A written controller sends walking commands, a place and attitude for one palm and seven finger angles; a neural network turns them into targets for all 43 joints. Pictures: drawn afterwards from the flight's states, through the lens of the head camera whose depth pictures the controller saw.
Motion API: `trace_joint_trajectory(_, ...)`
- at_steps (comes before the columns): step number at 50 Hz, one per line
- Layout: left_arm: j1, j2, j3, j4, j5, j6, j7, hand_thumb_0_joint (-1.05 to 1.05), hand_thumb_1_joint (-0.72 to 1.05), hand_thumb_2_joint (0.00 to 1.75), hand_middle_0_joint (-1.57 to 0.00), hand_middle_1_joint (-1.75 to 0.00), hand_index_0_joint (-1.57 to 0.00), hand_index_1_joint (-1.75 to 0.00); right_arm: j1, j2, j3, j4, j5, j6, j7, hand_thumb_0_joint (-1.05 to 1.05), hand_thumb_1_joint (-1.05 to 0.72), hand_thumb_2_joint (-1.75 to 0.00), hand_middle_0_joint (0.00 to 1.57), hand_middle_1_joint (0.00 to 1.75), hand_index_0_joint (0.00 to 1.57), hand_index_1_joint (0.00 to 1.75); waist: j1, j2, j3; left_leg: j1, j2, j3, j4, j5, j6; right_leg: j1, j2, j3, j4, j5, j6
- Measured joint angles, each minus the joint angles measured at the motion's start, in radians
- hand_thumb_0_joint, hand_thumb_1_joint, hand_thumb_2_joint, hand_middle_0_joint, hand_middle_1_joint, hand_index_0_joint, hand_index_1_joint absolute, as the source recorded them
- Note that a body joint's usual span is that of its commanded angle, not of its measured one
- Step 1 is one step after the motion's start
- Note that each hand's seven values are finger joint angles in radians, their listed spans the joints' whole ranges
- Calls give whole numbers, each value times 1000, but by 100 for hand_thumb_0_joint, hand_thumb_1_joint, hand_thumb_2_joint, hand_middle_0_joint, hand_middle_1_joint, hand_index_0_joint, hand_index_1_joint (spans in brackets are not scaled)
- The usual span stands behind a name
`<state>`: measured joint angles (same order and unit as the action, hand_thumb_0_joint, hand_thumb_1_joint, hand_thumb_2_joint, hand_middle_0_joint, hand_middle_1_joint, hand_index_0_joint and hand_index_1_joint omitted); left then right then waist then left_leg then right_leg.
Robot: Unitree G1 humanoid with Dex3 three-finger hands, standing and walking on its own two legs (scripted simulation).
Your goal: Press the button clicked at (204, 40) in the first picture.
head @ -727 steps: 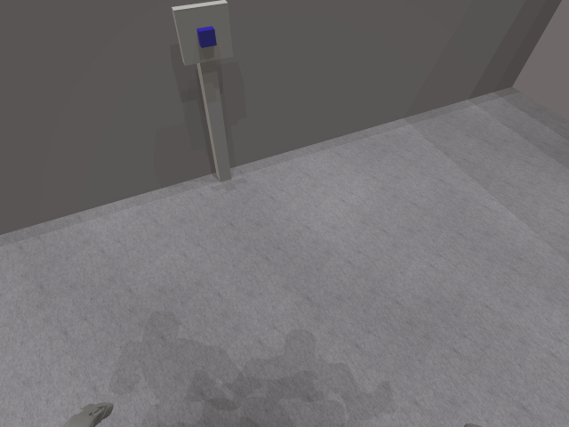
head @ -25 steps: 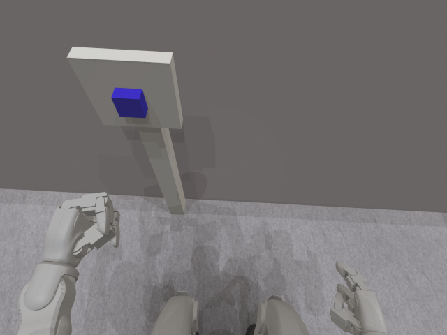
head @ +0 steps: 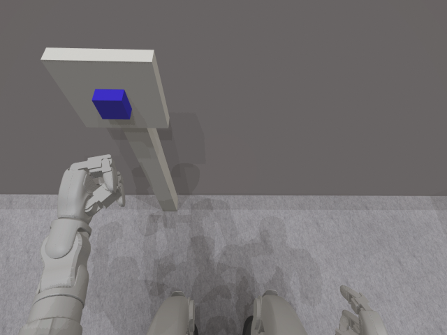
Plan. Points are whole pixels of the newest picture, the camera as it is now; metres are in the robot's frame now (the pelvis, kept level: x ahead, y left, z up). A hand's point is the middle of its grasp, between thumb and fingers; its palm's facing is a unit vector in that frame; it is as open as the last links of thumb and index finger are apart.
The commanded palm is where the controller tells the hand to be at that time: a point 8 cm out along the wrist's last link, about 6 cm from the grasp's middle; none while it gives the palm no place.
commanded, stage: aim a knuckle at the button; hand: left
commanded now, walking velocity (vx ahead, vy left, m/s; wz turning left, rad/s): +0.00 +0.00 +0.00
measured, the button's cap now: (113, 103) +0.52 +0.22 +0.05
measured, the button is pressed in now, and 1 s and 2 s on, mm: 0 0 9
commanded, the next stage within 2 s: press the button with the knuckle in 1.10 s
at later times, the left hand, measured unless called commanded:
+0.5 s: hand (133, 149) +0.44 +0.18 +0.02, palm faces -0.01 -1.00 -0.03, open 3.1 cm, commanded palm +0.40 +0.24 +0.02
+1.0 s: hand (131, 158) +0.42 +0.18 +0.02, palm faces +0.00 -1.00 -0.02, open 3.1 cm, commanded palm +0.39 +0.23 +0.02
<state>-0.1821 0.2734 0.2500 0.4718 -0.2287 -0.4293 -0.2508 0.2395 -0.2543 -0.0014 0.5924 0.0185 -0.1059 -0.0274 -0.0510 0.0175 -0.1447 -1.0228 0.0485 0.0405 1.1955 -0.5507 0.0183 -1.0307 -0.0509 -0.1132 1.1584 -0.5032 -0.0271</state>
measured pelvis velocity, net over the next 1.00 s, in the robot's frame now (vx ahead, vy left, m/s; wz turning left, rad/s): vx -0.01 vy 0.01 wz -0.01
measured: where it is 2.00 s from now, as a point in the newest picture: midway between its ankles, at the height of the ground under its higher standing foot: outside the picture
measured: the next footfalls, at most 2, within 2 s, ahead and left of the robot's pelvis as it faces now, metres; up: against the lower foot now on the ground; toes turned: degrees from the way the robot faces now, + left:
none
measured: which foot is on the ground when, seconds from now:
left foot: down 0.00-1.00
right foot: down 0.00-1.00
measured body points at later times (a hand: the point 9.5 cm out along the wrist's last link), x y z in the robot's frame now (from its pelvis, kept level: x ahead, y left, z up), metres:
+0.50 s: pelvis -0.01 +0.01 -0.01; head +0.14 +0.01 +0.42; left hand +0.43 +0.24 +0.02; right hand +0.07 -0.26 -0.13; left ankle +0.01 +0.11 -0.64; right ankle +0.02 -0.11 -0.64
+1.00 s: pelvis -0.01 +0.01 +0.00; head +0.12 +0.02 +0.43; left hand +0.41 +0.23 +0.02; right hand +0.10 -0.25 -0.12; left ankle +0.01 +0.11 -0.64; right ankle +0.02 -0.11 -0.64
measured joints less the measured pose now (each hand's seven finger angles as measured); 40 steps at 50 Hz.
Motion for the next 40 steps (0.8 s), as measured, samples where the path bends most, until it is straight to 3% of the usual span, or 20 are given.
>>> trace_joint_trajectory(8,-147,16,14,145,26,-16,10,2,90,90,-130,-150,-130,-150,-8,3,7,13,-3,25,3,1,-91,-90,20,30,20,30,-9,-4,2,-31,0,1,15,0,3,-31,-1,2,13,2,2)
trace_joint_trajectory(22,-382,67,64,375,63,-44,25,2,90,90,-130,-150,-130,-150,25,0,8,34,-17,78,19,0,-91,-90,20,30,20,30,-48,2,2,-96,4,7,42,-1,10,-96,2,9,33,9,6)
trace_joint_trajectory(32,-325,55,98,350,71,-56,36,2,90,90,-130,-150,-130,-150,63,5,6,21,-15,127,33,0,-91,-90,20,30,20,30,-59,2,5,-71,10,26,15,2,15,-82,11,28,7,20,12)
trace_joint_trajectory(40,-291,43,56,319,50,-85,26,2,90,90,-130,-150,-130,-150,50,5,2,36,-13,120,30,0,-91,-90,20,30,20,30,-38,0,6,-50,4,13,3,7,13,-51,7,16,-10,22,12)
